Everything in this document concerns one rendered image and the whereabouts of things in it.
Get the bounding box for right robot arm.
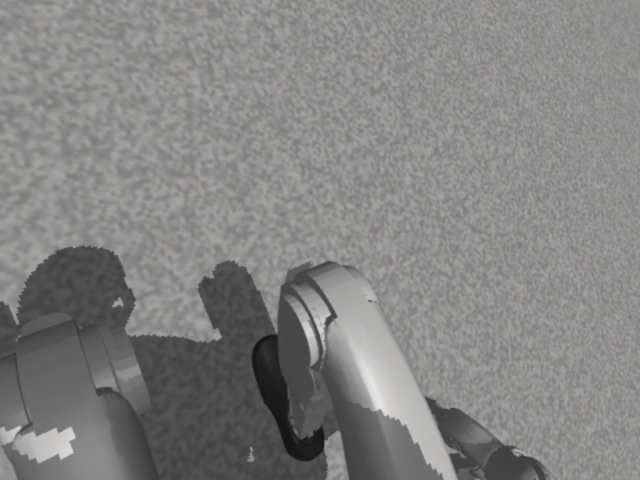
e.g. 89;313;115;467
484;445;556;480

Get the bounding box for right robot foot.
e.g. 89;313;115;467
252;335;324;461

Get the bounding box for right robot hand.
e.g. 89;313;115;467
425;397;504;480

